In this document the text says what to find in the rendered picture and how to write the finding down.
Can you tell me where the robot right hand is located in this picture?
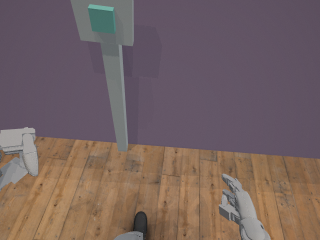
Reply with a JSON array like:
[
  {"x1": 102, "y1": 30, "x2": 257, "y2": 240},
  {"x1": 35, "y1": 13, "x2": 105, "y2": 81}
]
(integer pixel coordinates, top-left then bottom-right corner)
[{"x1": 219, "y1": 173, "x2": 258, "y2": 225}]

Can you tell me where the robot left foot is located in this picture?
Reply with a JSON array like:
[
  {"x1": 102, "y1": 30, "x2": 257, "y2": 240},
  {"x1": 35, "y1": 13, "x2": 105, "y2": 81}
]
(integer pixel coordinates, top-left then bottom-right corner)
[{"x1": 133, "y1": 211, "x2": 147, "y2": 240}]

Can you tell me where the button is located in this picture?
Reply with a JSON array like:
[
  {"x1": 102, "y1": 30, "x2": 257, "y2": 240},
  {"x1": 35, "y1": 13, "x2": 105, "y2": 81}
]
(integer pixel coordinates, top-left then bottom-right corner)
[{"x1": 88, "y1": 4, "x2": 116, "y2": 34}]

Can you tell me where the panel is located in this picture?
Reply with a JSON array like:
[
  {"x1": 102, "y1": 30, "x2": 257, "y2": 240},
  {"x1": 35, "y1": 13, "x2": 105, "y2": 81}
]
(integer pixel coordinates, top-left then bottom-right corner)
[{"x1": 70, "y1": 0, "x2": 134, "y2": 152}]

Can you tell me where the right robot forearm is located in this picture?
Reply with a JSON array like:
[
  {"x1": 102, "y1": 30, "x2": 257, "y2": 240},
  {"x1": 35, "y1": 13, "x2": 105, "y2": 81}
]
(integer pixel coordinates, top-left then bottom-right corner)
[{"x1": 239, "y1": 218, "x2": 271, "y2": 240}]

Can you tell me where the robot left hand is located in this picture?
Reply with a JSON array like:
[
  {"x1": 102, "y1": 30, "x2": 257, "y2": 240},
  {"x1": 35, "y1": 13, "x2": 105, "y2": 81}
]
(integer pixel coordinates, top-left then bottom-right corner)
[{"x1": 0, "y1": 127, "x2": 39, "y2": 191}]

